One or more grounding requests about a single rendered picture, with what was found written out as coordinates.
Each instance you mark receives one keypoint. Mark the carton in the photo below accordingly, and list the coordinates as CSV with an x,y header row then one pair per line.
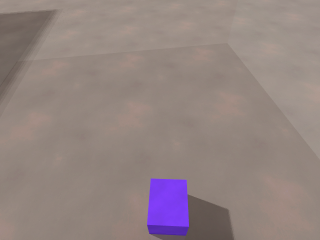
x,y
168,207

